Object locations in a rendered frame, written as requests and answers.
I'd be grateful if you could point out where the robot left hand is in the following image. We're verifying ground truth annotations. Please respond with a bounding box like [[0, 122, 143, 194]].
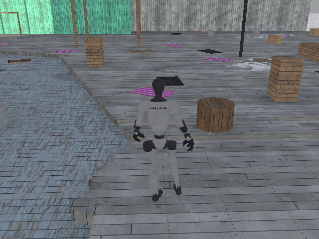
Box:
[[133, 133, 145, 142]]

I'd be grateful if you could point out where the robot right upper arm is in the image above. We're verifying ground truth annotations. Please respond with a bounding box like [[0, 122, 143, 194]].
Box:
[[169, 100, 184, 127]]

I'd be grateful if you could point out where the robot right thigh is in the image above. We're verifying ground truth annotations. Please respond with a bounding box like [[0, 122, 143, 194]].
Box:
[[166, 137, 176, 164]]

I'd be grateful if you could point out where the robot left forearm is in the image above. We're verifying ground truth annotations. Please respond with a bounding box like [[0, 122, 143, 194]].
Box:
[[134, 120, 141, 135]]

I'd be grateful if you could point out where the robot left upper arm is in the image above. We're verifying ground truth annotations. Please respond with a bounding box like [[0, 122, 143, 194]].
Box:
[[135, 100, 148, 127]]

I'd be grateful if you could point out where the robot right forearm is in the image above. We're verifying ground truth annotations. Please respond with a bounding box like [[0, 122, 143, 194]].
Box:
[[180, 120, 192, 141]]

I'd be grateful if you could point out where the robot left thigh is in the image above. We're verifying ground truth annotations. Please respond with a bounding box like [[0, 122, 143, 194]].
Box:
[[143, 139, 160, 172]]

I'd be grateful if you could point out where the robot thigh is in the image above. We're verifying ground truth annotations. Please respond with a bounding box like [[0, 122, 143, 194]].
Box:
[[143, 139, 160, 172], [166, 137, 176, 164]]

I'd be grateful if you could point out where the robot right hand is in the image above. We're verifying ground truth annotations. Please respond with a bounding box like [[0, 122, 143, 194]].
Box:
[[183, 139, 194, 151]]

